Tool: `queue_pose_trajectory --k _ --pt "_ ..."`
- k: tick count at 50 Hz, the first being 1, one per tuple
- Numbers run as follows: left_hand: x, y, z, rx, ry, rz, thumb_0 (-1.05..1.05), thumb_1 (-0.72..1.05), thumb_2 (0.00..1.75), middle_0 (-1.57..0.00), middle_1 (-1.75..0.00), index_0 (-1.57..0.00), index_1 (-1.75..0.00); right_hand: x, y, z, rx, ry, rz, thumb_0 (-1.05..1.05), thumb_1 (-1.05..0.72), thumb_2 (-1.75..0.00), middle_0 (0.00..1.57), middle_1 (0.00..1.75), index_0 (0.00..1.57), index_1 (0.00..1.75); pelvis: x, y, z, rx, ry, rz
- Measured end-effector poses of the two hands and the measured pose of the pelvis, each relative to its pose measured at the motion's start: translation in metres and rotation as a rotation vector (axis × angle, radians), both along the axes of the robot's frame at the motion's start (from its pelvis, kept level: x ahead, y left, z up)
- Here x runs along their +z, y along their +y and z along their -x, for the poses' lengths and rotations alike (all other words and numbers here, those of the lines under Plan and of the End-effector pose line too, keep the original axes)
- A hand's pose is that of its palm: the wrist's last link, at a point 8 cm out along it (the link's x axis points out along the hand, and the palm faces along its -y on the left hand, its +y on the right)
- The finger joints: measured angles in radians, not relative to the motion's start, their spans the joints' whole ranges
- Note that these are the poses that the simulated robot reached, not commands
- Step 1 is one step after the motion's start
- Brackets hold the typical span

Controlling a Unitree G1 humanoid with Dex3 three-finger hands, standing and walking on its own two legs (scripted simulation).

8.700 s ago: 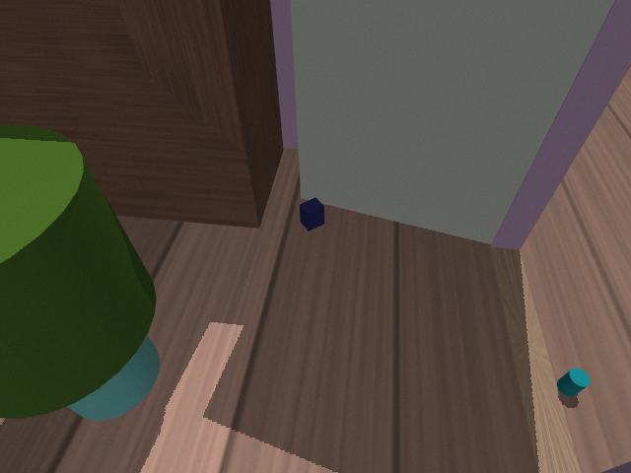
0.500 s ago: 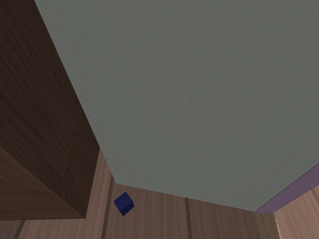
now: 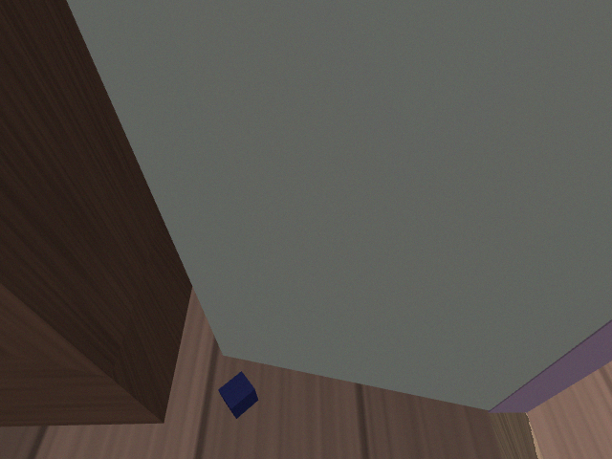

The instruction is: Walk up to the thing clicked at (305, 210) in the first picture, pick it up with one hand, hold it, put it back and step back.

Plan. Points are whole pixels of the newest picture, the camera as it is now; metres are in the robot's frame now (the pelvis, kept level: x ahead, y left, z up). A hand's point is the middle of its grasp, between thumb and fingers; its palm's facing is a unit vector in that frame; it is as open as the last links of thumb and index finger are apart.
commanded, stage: walk up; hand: left
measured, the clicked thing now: (239, 395) +0.42 +0.23 -0.73
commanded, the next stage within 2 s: stand in 0.32 s
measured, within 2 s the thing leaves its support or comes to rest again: neither
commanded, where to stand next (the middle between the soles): +0.02 -0.02 m, yaw -1 degrees
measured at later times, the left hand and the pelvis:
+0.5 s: hand out of the picture +0.08 +0.25 -0.16, palm faces -0.02 -0.95 -0.32, open 7.3 cm; pelvis +0.01 +0.00 +0.00, yaw +0 degrees
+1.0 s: hand out of the picture +0.10 +0.26 -0.15, palm faces -0.03 -0.94 -0.34, open 7.3 cm; pelvis +0.03 +0.01 +0.00, yaw +0 degrees
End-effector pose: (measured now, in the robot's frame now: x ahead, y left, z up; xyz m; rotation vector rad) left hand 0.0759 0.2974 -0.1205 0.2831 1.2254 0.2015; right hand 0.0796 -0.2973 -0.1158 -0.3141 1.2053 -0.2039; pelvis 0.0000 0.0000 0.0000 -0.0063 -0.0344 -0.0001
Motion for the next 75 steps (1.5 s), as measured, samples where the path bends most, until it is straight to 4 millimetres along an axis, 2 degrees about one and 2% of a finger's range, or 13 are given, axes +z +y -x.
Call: queue_pose_trajectory --k 9,20,34,48,56,75 --pt "0.001 -0.002 0.001 0.000 0.002 -0.001 0.00 0.91 0.89 -0.21 -0.30 -0.21 -0.30 0.001 -0.001 -0.006 0.008 -0.012 -0.003 0.01 -0.90 -0.90 0.20 0.30 0.20 0.30 0.000 -0.002 -0.001 -0.001 -0.002 0.001" --pt "0.000 -0.004 0.005 -0.011 0.015 -0.002 0.00 0.91 0.89 -0.21 -0.30 -0.21 -0.30 0.000 -0.002 0.000 0.009 0.008 0.000 0.01 -0.90 -0.90 0.20 0.30 0.20 0.30 0.001 -0.002 -0.004 -0.002 -0.004 0.003" --pt "0.003 0.004 -0.004 -0.024 0.018 -0.015 0.00 0.91 0.89 -0.21 -0.30 -0.21 -0.30 -0.003 0.005 0.005 -0.008 0.040 -0.010 0.01 -0.90 -0.90 0.20 0.30 0.20 0.30 0.002 0.004 -0.018 -0.006 0.000 -0.001" --pt "0.004 0.008 -0.020 -0.031 0.007 -0.021 0.00 0.91 0.89 -0.21 -0.30 -0.21 -0.30 -0.001 0.007 -0.012 -0.003 0.022 0.001 0.01 -0.90 -0.90 0.20 0.30 0.20 0.30 0.002 0.007 -0.026 -0.007 0.001 -0.004" --pt "0.004 0.007 -0.022 -0.033 0.012 -0.022 0.00 0.91 0.89 -0.21 -0.30 -0.21 -0.30 -0.001 0.007 -0.020 0.001 0.016 -0.002 0.01 -0.90 -0.90 0.20 0.30 0.20 0.30 0.003 0.007 -0.029 -0.006 0.006 -0.004" --pt "0.004 0.007 -0.021 -0.032 0.010 -0.025 0.00 0.91 0.89 -0.21 -0.30 -0.21 -0.30 0.000 0.006 -0.022 -0.002 0.011 -0.002 0.01 -0.90 -0.90 0.20 0.30 0.20 0.30 0.003 0.006 -0.030 -0.007 0.000 -0.003"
